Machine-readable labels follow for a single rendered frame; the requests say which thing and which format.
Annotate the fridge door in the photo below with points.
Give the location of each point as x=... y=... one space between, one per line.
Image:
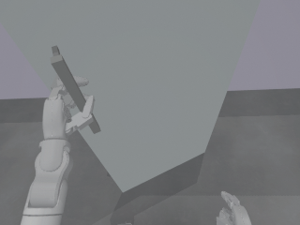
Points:
x=159 y=71

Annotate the robot left forearm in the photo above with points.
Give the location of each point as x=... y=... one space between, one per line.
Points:
x=47 y=195

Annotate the left robot hand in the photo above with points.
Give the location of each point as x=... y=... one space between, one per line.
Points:
x=56 y=111

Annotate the handle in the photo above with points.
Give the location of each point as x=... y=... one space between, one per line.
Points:
x=62 y=70

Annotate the right robot hand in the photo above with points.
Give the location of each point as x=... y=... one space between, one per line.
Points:
x=238 y=215

